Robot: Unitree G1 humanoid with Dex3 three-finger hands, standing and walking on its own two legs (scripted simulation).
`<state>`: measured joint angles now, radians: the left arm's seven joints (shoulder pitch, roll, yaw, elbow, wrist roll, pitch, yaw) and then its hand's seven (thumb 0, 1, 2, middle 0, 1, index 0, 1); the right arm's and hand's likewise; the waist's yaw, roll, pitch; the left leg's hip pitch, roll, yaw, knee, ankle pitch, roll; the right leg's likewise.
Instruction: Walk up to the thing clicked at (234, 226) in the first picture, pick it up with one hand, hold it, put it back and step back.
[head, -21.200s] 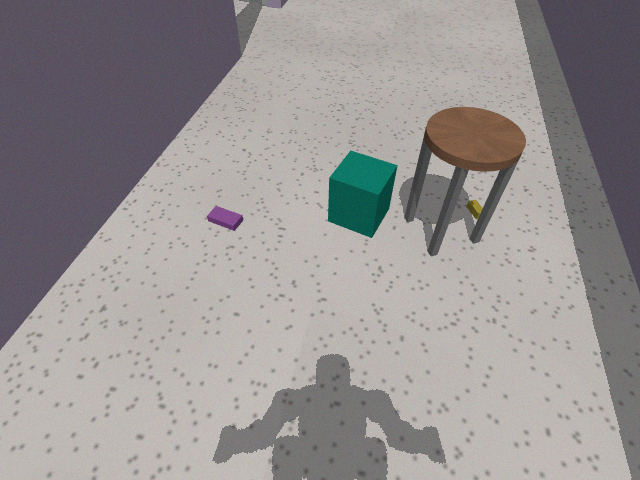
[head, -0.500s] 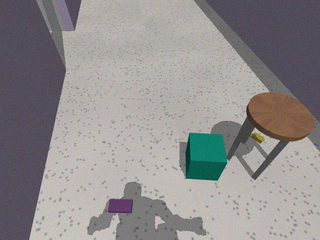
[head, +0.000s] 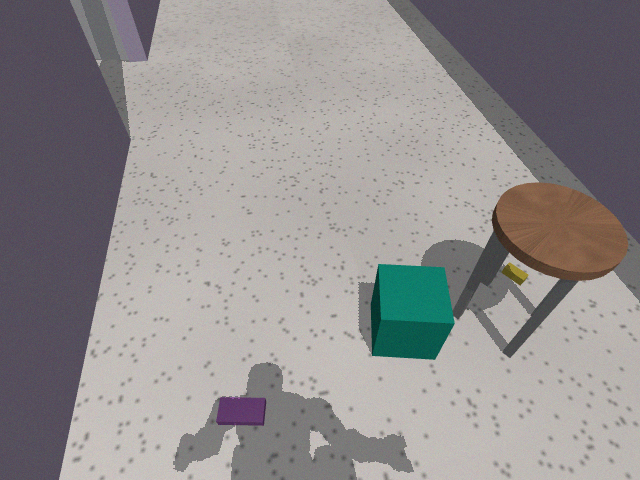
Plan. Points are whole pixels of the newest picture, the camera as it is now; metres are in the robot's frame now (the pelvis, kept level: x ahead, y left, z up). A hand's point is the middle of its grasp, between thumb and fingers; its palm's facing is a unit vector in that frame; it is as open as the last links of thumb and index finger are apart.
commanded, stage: stand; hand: left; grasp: from above
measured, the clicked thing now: (241, 411) +0.43 +0.26 -0.77
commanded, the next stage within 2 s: rise first in 0.72 s
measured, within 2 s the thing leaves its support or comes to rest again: neither
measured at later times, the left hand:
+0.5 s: hand out of the picture +0.07 +0.25 -0.16, palm faces -0.03 -0.94 -0.34, open 7.3 cm
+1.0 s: hand out of the picture +0.13 +0.25 -0.17, palm faces +0.01 -0.95 -0.32, open 8.2 cm
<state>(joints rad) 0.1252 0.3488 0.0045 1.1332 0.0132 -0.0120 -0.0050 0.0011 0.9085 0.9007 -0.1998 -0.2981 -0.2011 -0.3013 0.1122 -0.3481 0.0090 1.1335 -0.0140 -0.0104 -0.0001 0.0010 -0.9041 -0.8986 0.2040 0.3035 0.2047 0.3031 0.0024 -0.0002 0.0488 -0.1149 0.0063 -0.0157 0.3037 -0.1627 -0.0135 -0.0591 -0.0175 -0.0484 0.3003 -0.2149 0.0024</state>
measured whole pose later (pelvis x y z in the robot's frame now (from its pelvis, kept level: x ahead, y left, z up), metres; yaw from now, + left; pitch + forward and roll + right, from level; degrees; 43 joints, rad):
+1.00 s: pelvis -0.01 +0.00 -0.01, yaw -1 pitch +4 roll +0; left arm -0.03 0.33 0.10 1.07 0.03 -0.03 -0.01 0.00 0.68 0.92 -0.18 -0.53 -0.17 -0.53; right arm 0.17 -0.29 -0.01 0.87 0.04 -0.03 -0.04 0.00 -0.91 -0.90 0.20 0.30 0.20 0.30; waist -0.01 -0.01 0.04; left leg -0.35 0.01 -0.01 0.51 -0.23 -0.01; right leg -0.30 -0.02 -0.04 0.51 -0.28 0.00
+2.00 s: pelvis -0.05 +0.01 -0.19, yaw -2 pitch +28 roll -3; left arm 0.07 0.43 0.15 0.58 0.46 0.04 0.02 -0.01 -0.57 0.98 -0.12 -1.01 -0.11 -1.03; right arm 0.12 -0.27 -0.04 0.56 -0.01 -0.20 0.00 0.00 -0.92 -0.90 0.21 0.30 0.21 0.30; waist -0.03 0.00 -0.17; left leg -1.41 0.03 -0.03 1.55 -0.62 0.00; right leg -1.34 -0.01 -0.03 1.53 -0.67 0.01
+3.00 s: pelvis -0.11 +0.02 -0.44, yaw -10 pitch +32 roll -9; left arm -0.79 0.83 0.19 1.30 1.29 -0.38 0.33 0.00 -0.52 1.02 -0.09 -0.96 -0.08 -0.97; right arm 0.07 -0.26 0.01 0.76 -0.14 0.00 0.12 0.00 -0.90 -0.90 0.20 0.30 0.20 0.30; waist -0.13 -0.05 -0.04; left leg -2.30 0.04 -0.13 2.37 -0.65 0.02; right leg -2.18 0.03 -0.10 2.31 -0.71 0.03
